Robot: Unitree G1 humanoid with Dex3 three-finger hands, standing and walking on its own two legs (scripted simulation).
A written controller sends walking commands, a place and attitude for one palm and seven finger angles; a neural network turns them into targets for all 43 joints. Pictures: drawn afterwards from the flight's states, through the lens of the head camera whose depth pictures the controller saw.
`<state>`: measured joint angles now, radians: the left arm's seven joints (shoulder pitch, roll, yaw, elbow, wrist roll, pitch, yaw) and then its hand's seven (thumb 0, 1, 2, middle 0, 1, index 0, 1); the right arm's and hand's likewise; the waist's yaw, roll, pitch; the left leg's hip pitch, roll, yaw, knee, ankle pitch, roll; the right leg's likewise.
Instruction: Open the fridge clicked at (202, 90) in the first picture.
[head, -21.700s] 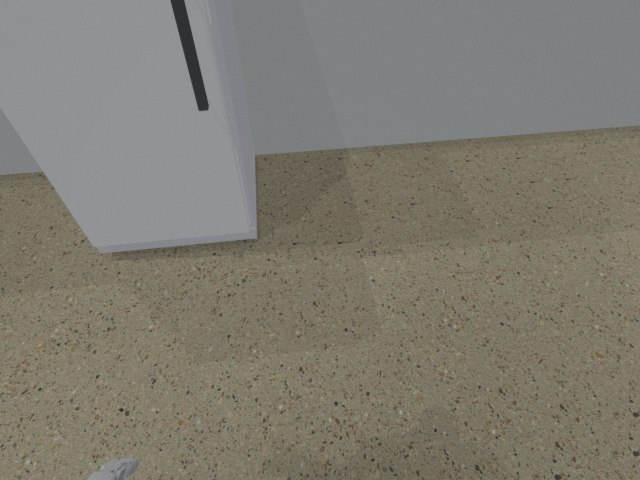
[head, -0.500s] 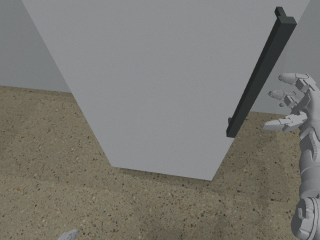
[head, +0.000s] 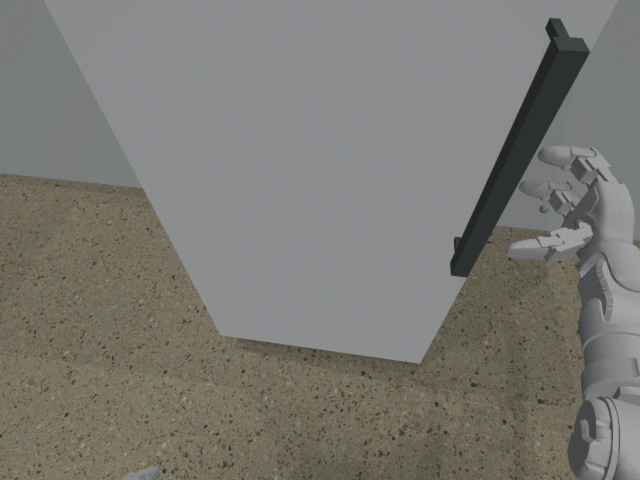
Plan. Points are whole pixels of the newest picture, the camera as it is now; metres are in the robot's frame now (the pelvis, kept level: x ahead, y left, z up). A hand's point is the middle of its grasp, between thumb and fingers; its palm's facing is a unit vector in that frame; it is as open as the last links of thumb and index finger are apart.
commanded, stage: feel for the door with the fingertips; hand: right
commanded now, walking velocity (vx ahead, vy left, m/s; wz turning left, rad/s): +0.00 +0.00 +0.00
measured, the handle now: (495, 177) +0.49 -0.17 +0.11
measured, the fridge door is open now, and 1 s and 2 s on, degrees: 0 0 0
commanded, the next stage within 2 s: slide the fingers in behind the handle in 0.78 s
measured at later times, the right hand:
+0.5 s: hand (524, 199) +0.45 -0.19 +0.12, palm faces +0.05 +1.00 +0.00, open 14.0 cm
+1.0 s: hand (524, 195) +0.46 -0.19 +0.12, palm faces +0.04 +1.00 +0.01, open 13.7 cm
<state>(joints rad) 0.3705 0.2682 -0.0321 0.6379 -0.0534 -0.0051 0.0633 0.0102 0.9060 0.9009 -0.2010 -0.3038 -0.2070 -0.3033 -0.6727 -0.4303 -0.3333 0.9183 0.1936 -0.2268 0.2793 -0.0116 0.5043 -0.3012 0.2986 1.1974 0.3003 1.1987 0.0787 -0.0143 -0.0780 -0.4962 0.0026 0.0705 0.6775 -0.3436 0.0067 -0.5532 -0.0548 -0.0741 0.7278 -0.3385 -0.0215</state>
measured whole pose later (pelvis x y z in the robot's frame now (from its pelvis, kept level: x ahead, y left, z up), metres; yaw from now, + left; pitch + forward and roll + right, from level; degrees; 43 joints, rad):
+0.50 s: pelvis -0.01 +0.01 +0.00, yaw +0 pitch +9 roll +1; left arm 0.35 0.27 -0.03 0.65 -0.05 -0.02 0.06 0.01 0.91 0.90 -0.20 -0.30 -0.21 -0.30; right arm -0.77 -0.42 -0.31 1.02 0.16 -0.25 0.22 -0.01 0.50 -0.30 0.30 1.20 0.30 1.20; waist 0.09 -0.01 -0.07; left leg -0.51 0.00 0.08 0.69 -0.34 0.02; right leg -0.57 -0.06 -0.06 0.73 -0.33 -0.01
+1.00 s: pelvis -0.01 +0.01 +0.00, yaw +0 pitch +10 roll +2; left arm 0.37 0.27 -0.03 0.67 -0.04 -0.01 0.05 0.01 0.91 0.90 -0.20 -0.30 -0.21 -0.30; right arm -0.83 -0.44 -0.33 1.10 0.14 -0.28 0.23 -0.01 0.50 -0.30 0.36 1.24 0.35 1.24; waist 0.11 -0.01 -0.07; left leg -0.55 0.00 0.08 0.71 -0.34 0.02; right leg -0.61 -0.06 -0.06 0.75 -0.33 -0.01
